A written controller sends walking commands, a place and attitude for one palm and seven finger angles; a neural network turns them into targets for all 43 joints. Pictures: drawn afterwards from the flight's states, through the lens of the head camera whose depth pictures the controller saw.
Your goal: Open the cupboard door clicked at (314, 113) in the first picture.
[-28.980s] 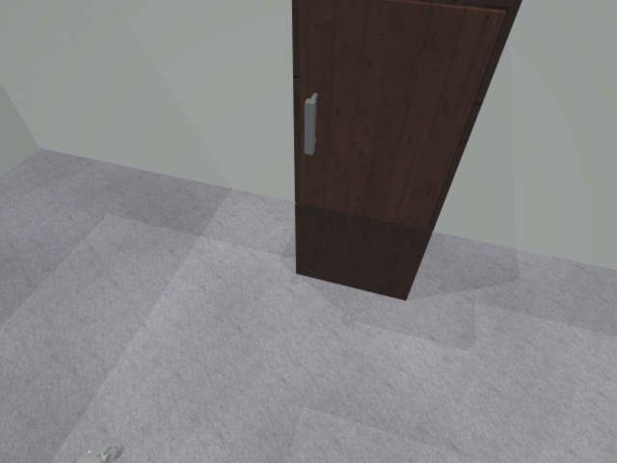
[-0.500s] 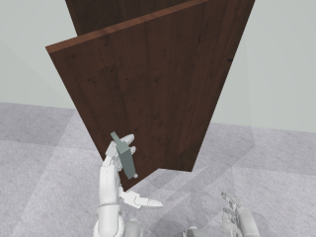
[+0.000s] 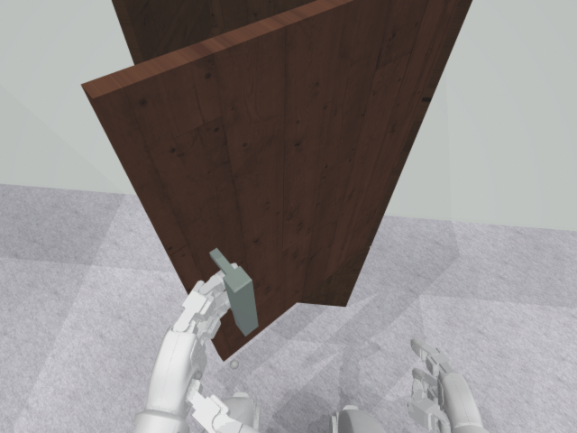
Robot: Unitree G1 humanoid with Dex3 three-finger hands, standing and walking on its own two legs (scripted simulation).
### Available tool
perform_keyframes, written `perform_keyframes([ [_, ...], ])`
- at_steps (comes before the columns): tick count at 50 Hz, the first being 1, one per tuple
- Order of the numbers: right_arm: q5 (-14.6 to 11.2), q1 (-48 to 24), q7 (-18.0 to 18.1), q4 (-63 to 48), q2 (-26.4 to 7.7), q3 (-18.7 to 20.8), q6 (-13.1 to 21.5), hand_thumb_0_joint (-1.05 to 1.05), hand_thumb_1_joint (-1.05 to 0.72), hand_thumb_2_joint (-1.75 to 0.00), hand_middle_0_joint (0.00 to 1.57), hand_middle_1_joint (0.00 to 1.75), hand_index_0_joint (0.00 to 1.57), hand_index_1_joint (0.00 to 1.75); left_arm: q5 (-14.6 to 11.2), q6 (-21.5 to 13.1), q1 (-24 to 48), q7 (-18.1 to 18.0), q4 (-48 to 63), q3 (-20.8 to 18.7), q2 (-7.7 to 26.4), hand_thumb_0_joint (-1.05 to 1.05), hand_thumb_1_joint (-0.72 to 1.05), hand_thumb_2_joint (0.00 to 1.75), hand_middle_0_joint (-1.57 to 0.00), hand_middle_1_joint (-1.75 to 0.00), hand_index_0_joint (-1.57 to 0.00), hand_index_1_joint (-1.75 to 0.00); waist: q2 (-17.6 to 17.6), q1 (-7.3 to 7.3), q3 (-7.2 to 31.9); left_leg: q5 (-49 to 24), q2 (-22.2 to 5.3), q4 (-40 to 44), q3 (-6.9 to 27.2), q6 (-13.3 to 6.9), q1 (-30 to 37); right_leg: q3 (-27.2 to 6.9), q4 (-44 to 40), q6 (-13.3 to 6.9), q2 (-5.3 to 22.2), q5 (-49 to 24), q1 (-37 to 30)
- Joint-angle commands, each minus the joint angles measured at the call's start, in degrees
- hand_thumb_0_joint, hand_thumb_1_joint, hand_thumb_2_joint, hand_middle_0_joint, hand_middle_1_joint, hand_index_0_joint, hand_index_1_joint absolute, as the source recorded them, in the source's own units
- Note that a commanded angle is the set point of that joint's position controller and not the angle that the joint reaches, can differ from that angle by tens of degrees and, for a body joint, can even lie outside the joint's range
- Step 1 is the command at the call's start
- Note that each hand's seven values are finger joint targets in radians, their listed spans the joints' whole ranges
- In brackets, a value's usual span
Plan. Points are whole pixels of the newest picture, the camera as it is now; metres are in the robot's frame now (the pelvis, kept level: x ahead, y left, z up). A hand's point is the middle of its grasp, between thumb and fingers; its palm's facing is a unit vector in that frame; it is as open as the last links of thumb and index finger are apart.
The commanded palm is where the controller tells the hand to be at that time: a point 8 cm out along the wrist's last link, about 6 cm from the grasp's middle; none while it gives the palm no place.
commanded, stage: slide the hand sideways off the handle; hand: left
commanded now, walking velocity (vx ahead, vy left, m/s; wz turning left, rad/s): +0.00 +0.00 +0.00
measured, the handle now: (233, 293) +0.28 +0.09 +0.06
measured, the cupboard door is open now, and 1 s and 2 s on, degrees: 45 45 45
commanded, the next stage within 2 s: draw the hand back to the body in 0.62 s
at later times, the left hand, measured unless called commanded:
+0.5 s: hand (184, 399) +0.16 +0.12 +0.05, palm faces -0.05 -1.00 -0.04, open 16.0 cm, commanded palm +0.13 +0.19 +0.06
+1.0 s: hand (126, 389) +0.16 +0.17 +0.10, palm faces -0.04 -1.00 -0.06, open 16.3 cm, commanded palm +0.13 +0.23 +0.11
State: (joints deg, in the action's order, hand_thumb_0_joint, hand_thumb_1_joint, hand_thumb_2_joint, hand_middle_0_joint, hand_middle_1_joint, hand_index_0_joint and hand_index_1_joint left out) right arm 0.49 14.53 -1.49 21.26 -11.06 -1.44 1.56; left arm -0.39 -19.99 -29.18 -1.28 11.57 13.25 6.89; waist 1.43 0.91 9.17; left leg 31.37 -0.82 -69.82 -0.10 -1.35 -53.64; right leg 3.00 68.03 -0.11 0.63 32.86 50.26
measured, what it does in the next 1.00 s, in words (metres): stands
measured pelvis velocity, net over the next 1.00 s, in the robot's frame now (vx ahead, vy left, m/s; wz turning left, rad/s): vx -0.01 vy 0.00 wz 0.01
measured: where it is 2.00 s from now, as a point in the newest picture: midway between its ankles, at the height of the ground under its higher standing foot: outside the picture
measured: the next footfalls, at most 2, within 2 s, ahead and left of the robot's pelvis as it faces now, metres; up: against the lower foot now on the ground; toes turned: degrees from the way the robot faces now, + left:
none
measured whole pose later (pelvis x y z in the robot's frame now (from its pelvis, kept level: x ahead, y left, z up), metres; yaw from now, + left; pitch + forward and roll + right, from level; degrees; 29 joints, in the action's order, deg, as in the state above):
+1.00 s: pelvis -0.01 +0.00 +0.01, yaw +1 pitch +12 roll -4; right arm -3.2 15.7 4.0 23.9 -11.1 -0.9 3.2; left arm -15.9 -15.0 -37.8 13.0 20.1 -6.3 14.7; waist 3.6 0.1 10.4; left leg 29.8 -1.6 -67.2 2.3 -0.8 -49.3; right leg 5.1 63.2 -0.5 -0.6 30.6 44.4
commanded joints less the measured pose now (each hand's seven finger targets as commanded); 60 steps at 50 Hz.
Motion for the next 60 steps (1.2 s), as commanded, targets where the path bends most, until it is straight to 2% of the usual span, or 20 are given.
perform_keyframes([
  [1,-0.19,-3.14,1.18,-10.01,-6.75,2.88,2.89,0.00,-0.90,-0.90,0.20,0.30,0.20,0.30,-2.73,-4.58,-1.03,-0.46,15.15,-4.56,0.75,0.00,-0.50,0.30,-0.15,-0.30,-0.15,-0.30,-0.21,-0.43,10.29,-12.85,1.38,10.90,2.98,0.60,9.77,0.51,-9.26,-2.23,-2.13,-14.58,-5.25],
  [5,-0.37,-2.94,1.51,-9.79,-6.76,3.14,3.21,0.00,-0.90,-0.90,0.20,0.30,0.20,0.30,-4.27,-5.37,-4.29,1.26,15.37,-6.07,1.53,0.00,-0.50,0.30,-0.15,-0.30,-0.15,-0.30,-0.75,-0.65,10.80,-13.34,1.34,10.24,3.01,0.80,9.40,0.88,-8.51,-1.98,-2.27,-15.16,-4.82],
  [7,-0.38,-3.07,1.64,-9.78,-6.59,3.46,3.36,0.00,-0.90,-0.90,0.20,0.30,0.20,0.30,-4.73,-5.71,-6.53,1.94,16.56,-7.31,2.45,0.00,-0.50,0.30,-0.15,-0.30,-0.15,-0.30,-0.33,-1.46,13.29,-16.55,1.37,9.58,2.91,0.81,10.29,0.67,-7.63,-2.03,-2.27,-17.96,-5.85],
  [9,-0.49,-3.06,1.81,-9.68,-6.38,3.66,3.18,0.00,-0.90,-0.90,0.20,0.30,0.20,0.30,-5.42,-5.51,-8.40,2.82,15.97,-8.44,3.02,0.00,-0.50,0.30,-0.15,-0.30,-0.15,-0.30,-2.34,-1.35,12.92,-16.40,1.48,9.16,2.48,0.76,9.40,0.56,-7.92,-1.78,-2.29,-19.05,-6.78],
  [11,-0.68,-3.70,2.15,-9.49,-6.21,3.90,2.90,0.00,-0.90,-0.90,0.20,0.30,0.20,0.30,-6.09,-5.41,-10.15,3.83,15.25,-10.58,4.39,0.00,-0.50,0.30,-0.15,-0.30,-0.15,-0.30,-2.50,-1.92,12.30,-15.87,1.73,8.83,2.26,0.61,7.80,0.00,-8.23,-1.90,-2.38,-19.05,-7.93],
  [17,-1.05,-4.88,3.41,-8.49,-6.26,4.12,2.97,0.00,-0.90,-0.90,0.20,0.30,0.20,0.30,-9.10,-6.71,-9.51,7.80,14.44,-15.25,7.22,0.00,-0.50,0.30,-0.15,-0.30,-0.15,-0.30,-3.24,-1.37,9.44,-11.38,1.91,6.53,1.47,0.51,3.78,-2.45,-10.11,-1.42,-1.96,-14.79,-7.16],
  [20,-1.45,-5.04,3.87,-8.25,-6.43,4.20,3.21,0.00,-0.90,-0.90,0.20,0.30,0.20,0.30,-11.05,-7.38,-9.50,10.19,14.55,-16.83,7.96,0.00,-0.50,0.30,-0.15,-0.30,-0.15,-0.30,-1.25,-1.35,8.67,-9.77,1.87,6.04,1.26,0.60,3.13,-3.15,-10.80,-1.42,-1.89,-11.68,-6.09],
  [22,-1.51,-5.34,4.16,-8.15,-6.49,4.24,3.55,0.00,-0.90,-0.90,0.20,0.30,0.20,0.30,-11.98,-7.52,-9.75,11.37,15.34,-17.50,8.47,0.00,-0.50,0.30,-0.15,-0.30,-0.15,-0.30,0.28,-1.65,9.85,-10.45,1.84,5.70,1.32,0.51,3.46,-3.33,-10.52,-1.51,-1.93,-11.77,-6.33],
  [24,-1.61,-5.10,4.38,-7.93,-6.58,4.24,3.87,0.00,-0.90,-0.90,0.20,0.30,0.20,0.30,-13.02,-7.24,-9.29,12.35,15.38,-17.90,8.58,0.00,-0.50,0.30,-0.15,-0.30,-0.15,-0.30,0.12,-1.36,9.90,-10.01,1.86,5.62,1.47,0.46,3.36,-3.41,-10.90,-1.38,-1.91,-11.01,-6.09],
  [26,-1.79,-5.15,4.76,-7.68,-6.70,4.53,3.85,0.00,-0.90,-0.90,0.20,0.30,0.20,0.30,-13.64,-6.63,-10.15,13.42,13.73,-19.01,9.19,0.00,-0.50,0.30,-0.15,-0.30,-0.15,-0.30,-2.53,-0.97,9.44,-9.25,1.65,4.97,1.60,0.31,1.89,-4.26,-11.81,-1.06,-1.86,-9.56,-6.33],
  [33,-2.12,-5.17,5.65,-7.03,-7.23,4.43,4.89,0.00,-0.90,-0.90,0.20,0.30,0.20,0.30,-15.74,-6.14,-7.28,17.81,13.81,-19.89,10.68,0.00,-0.50,0.30,-0.15,-0.30,-0.15,-0.30,-2.21,-0.07,8.81,-7.85,1.55,3.83,1.81,0.10,0.71,-5.94,-12.99,-0.38,-1.00,-7.33,-5.26],
  [36,-2.04,-5.19,5.83,-6.93,-7.50,4.30,5.63,0.00,-0.90,-0.90,0.20,0.30,0.20,0.30,-15.98,-6.00,-5.68,17.56,14.42,-19.60,10.75,0.00,-0.50,0.30,-0.15,-0.30,-0.15,-0.30,-0.38,-0.19,8.00,-7.41,1.50,4.54,2.20,-0.06,1.39,-4.47,-12.28,-1.18,-1.82,-4.67,-3.59],
  [37,-2.22,-5.14,5.92,-7.20,-7.37,4.62,5.64,0.00,-0.90,-0.90,0.20,0.30,0.20,0.30,-16.04,-6.00,-6.69,17.01,16.14,-21.85,12.65,0.00,-0.50,0.30,-0.15,-0.30,-0.15,-0.30,0.27,-1.31,9.30,-7.50,1.35,5.35,2.03,0.09,2.70,-4.52,-12.66,-1.23,-1.82,-4.27,-4.10],
  [38,-2.21,-4.87,5.95,-7.67,-7.43,4.40,5.75,0.00,-0.90,-0.90,0.20,0.30,0.20,0.30,-16.08,-5.84,-6.87,16.53,18.59,-21.82,12.89,0.00,-0.50,0.30,-0.15,-0.30,-0.15,-0.30,1.56,-1.63,10.89,-7.93,1.48,6.50,2.05,-0.01,4.47,-3.92,-12.74,-1.46,-2.06,-4.46,-5.04],
  [41,-2.73,-4.78,6.10,-7.97,-7.13,4.34,5.43,0.00,-0.90,-0.90,0.20,0.30,0.20,0.30,-16.12,-3.78,-8.68,14.53,21.38,-24.57,15.13,0.00,-0.50,0.30,-0.15,-0.30,-0.15,-0.30,2.79,-2.76,11.82,-9.41,1.57,9.85,2.32,-0.04,7.78,-2.55,-13.68,-1.80,-2.70,-6.26,-8.46],
  [43,-3.16,-4.65,6.04,-8.39,-6.74,4.03,5.05,0.00,-0.90,-0.90,0.20,0.30,0.20,0.30,-15.89,-1.63,-10.73,13.99,21.02,-22.71,12.79,0.00,-0.50,0.30,-0.15,-0.30,-0.15,-0.30,2.95,-2.07,9.35,-9.22,1.61,12.14,2.41,0.05,9.79,-1.00,-14.70,-1.50,-2.98,-7.28,-8.45],
  [47,-3.57,-4.86,6.20,-8.20,-7.29,3.53,4.84,0.00,-0.90,-0.90,0.20,0.30,0.20,0.30,-16.09,2.25,-10.65,13.99,18.68,-21.97,11.66,0.00,-0.50,0.30,-0.15,-0.30,-0.15,-0.30,0.77,-0.84,5.23,-7.07,1.42,14.91,3.08,0.00,11.07,-0.10,-17.74,-1.00,-3.06,-5.48,-9.03],
  [51,-3.40,-4.73,6.39,-8.25,-7.92,2.98,5.45,0.00,-0.90,-0.90,0.20,0.30,0.20,0.30,-16.35,3.98,-9.61,14.80,18.88,-22.89,13.02,0.00,-0.50,0.30,-0.15,-0.30,-0.15,-0.30,-0.55,-0.64,2.87,-6.79,1.13,17.58,3.82,-0.07,12.95,0.88,-19.25,-1.11,-3.20,-5.98,-10.59],
  [56,-3.35,-3.84,6.10,-8.09,-7.97,2.37,7.21,0.00,-0.90,-0.90,0.20,0.30,0.20,0.30,-17.03,3.13,-7.99,14.74,25.25,-25.33,15.59,0.00,-0.50,0.30,-0.15,-0.30,-0.15,-0.30,3.51,-1.77,4.50,-11.05,0.95,20.39,4.34,0.26,18.11,1.97,-19.33,-1.57,-3.51,-11.00,-13.57],
  [60,-3.81,-3.56,5.57,-7.50,-7.68,2.15,8.19,0.00,-0.90,-0.90,0.20,0.30,0.20,0.30,-17.53,4.17,-9.82,14.93,25.84,-26.07,15.08,0.00,-0.36,0.36,-0.16,-0.30,-0.16,-0.30,5.63,-2.03,3.80,-13.55,0.55,22.43,4.79,0.96,21.35,2.85,-20.06,-1.45,-3.69,-13.57,-14.51],
])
